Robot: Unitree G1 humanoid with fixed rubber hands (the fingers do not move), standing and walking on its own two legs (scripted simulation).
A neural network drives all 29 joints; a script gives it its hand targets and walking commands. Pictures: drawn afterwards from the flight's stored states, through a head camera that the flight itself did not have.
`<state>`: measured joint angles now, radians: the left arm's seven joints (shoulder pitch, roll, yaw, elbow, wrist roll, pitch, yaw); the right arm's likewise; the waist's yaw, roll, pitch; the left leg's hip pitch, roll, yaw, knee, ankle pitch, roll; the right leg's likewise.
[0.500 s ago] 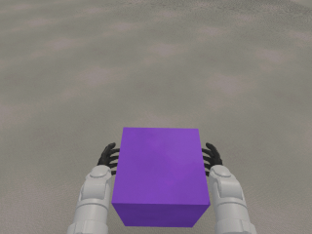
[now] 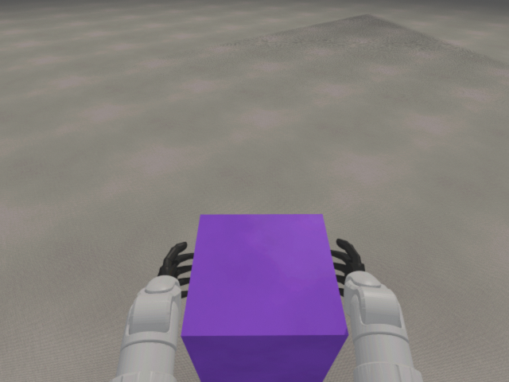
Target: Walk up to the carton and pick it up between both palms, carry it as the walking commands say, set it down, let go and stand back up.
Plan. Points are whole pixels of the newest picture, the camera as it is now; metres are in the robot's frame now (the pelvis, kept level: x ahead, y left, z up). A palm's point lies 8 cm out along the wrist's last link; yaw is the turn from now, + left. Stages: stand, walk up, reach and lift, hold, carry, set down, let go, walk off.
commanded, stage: reach and lift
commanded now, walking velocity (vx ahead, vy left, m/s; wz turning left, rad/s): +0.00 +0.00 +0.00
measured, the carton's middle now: (261, 303) +0.29 -0.01 -0.02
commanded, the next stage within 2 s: hold in 0.98 s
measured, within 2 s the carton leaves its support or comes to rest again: neither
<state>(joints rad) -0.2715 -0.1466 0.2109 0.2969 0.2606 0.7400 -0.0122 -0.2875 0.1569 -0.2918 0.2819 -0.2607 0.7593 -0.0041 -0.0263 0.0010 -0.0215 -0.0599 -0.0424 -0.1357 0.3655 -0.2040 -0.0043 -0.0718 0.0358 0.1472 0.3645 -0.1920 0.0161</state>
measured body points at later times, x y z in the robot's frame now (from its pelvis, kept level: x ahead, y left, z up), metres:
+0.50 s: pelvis +0.00 -0.01 +0.00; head -0.04 -0.01 +0.45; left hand +0.29 +0.15 +0.03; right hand +0.30 -0.16 +0.03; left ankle +0.01 +0.13 -0.75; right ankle +0.01 -0.13 -0.75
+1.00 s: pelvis +0.00 -0.01 +0.00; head -0.05 -0.01 +0.45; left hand +0.28 +0.15 +0.03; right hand +0.29 -0.16 +0.03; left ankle +0.01 +0.13 -0.75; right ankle +0.01 -0.13 -0.75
